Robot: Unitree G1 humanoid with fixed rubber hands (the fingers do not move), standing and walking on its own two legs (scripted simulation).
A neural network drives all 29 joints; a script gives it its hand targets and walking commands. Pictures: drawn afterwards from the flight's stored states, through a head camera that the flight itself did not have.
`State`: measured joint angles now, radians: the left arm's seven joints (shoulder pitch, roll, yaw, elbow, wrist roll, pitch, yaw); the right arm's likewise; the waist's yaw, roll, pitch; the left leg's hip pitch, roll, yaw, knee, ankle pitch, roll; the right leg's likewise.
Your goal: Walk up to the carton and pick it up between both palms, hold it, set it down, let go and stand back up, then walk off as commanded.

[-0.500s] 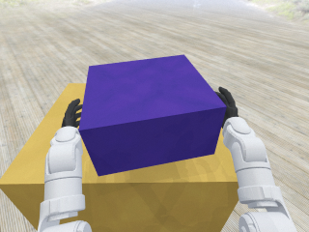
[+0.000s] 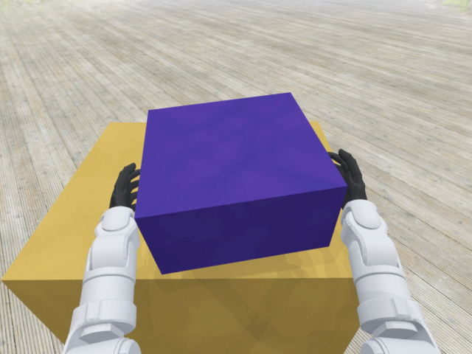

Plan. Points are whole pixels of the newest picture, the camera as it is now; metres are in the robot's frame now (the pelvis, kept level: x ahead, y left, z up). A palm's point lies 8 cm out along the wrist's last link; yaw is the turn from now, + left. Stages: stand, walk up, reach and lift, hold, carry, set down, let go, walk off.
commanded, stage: set down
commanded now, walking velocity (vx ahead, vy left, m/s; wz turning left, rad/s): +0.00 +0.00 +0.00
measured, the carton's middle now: (232, 173) +0.43 -0.01 +0.13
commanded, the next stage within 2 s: none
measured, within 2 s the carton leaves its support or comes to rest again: neither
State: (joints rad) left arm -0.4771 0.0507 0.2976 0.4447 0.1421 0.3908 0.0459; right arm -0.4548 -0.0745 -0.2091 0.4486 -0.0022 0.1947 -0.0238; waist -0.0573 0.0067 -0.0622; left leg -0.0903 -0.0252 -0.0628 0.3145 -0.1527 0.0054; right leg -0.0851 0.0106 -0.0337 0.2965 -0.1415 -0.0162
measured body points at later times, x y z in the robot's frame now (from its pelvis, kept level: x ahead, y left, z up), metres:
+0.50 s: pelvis +0.02 +0.00 +0.00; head -0.01 +0.01 +0.45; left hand +0.39 +0.18 +0.09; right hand +0.37 -0.22 +0.12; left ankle +0.02 +0.12 -0.75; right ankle +0.02 -0.11 -0.75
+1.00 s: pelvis +0.02 +0.00 +0.00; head +0.00 +0.01 +0.45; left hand +0.40 +0.16 +0.06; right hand +0.37 -0.23 +0.08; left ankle +0.02 +0.12 -0.75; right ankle +0.02 -0.11 -0.75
